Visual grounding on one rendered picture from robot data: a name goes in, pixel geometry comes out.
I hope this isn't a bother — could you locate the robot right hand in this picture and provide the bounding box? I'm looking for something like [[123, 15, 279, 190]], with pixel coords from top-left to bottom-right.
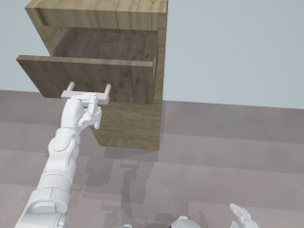
[[230, 203, 259, 228]]

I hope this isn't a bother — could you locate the drawer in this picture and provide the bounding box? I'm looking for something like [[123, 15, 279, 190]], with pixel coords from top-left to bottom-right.
[[15, 27, 159, 105]]

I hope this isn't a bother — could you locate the cabinet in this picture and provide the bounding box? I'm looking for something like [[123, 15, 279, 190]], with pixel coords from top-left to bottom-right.
[[25, 0, 169, 151]]

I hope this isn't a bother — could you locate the robot right shin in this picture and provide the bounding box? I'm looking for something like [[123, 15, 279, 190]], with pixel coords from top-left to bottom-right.
[[177, 216, 188, 220]]

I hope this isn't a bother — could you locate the left robot upper arm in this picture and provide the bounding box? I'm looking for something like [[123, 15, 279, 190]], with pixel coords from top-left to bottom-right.
[[16, 212, 68, 228]]

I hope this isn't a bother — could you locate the handle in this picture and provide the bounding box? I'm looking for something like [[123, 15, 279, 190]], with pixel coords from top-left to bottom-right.
[[61, 82, 111, 105]]

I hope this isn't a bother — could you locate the right robot thigh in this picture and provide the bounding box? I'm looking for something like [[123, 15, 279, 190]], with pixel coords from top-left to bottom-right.
[[171, 218, 201, 228]]

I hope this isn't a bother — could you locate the robot left forearm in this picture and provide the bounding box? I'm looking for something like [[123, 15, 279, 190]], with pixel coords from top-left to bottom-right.
[[14, 127, 81, 228]]

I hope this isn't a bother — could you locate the robot left hand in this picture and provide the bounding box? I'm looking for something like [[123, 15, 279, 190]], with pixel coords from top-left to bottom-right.
[[61, 93, 103, 135]]

